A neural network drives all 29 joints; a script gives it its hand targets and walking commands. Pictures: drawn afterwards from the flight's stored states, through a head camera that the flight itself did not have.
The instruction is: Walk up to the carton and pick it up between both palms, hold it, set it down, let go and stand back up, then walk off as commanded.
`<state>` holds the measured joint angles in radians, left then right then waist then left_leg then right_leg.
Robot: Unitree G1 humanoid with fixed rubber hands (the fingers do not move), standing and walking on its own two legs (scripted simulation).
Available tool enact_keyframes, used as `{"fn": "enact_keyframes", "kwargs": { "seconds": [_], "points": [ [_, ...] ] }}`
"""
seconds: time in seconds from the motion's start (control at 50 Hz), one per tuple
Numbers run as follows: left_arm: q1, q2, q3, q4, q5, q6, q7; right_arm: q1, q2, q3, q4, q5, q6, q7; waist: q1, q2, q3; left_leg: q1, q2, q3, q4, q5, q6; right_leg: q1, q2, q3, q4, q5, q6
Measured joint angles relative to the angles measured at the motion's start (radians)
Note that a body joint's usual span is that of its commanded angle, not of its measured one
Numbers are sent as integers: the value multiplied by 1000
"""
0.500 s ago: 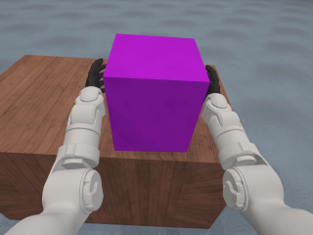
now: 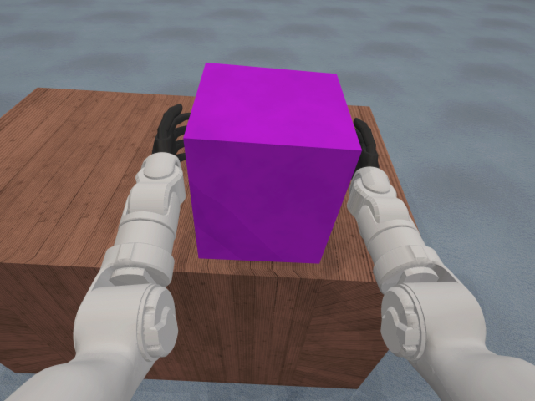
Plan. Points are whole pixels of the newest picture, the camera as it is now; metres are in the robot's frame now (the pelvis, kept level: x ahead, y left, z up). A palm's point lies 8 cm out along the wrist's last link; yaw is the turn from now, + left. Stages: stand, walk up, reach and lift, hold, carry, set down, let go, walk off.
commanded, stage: set down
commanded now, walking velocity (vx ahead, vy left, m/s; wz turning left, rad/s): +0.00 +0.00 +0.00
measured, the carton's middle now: (265, 168) +0.45 +0.01 +0.14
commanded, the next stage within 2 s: none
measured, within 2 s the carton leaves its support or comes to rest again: rests again in 1.94 s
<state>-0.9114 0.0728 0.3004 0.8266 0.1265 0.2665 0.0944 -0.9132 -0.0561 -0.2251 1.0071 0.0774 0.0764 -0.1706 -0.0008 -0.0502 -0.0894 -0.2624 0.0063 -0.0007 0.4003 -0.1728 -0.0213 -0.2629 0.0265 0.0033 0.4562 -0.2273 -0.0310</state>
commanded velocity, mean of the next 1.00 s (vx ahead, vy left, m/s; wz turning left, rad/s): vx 0.00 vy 0.00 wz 0.00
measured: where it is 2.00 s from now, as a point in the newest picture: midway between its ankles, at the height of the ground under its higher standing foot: outside the picture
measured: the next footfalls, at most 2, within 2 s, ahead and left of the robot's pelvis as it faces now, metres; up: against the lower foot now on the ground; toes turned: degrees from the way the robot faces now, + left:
none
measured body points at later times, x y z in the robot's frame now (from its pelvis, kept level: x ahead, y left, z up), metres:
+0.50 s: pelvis +0.02 +0.00 +0.00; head +0.01 +0.01 +0.45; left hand +0.45 +0.16 +0.16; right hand +0.45 -0.15 +0.15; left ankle +0.02 +0.13 -0.74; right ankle +0.01 -0.09 -0.74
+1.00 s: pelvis +0.03 +0.00 +0.00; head +0.04 +0.00 +0.45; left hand +0.47 +0.15 +0.14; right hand +0.46 -0.15 +0.12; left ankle +0.02 +0.13 -0.74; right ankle +0.01 -0.09 -0.74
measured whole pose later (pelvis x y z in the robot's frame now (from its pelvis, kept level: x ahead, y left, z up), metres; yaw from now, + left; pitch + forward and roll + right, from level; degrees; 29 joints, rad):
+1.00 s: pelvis +0.03 +0.00 +0.00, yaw +0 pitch +7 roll +1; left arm -0.85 0.02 0.34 0.89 0.22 0.10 0.08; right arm -0.83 -0.04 -0.29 1.00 -0.03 -0.03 -0.13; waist 0.00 -0.03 -0.13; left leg -0.31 0.01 0.00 0.40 -0.21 -0.03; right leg -0.31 0.03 0.00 0.46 -0.26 -0.03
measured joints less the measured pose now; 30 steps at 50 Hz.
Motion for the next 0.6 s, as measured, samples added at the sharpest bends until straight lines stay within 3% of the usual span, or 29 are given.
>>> {"fn": "enact_keyframes", "kwargs": {
  "seconds": [0.16, 0.36, 0.6],
  "points": [
    [0, -6, 0, 17, 32, -4, -3, 2, 0, -15, 15, -18, -2, 8, 0, -2, 73, 1, 0, 0, -3, 0, -1, 0, 0, 0, 0, -2, 0],
    [41, -28, 0, 17, 23, -89, 10, 37, 0, -15, 15, -18, -75, 21, 0, -1, 3, -1, 0, 0, -3, -23, -4, -2, 0, 0, 0, -23, 0],
    [41, -28, 23, 48, 84, -61, -13, 38, 8, -28, 15, -53, -28, 22, 0, -7, 48, -1, 0, 0, -3, -20, -3, -2, 0, 0, 0, -21, 0]
  ]
}}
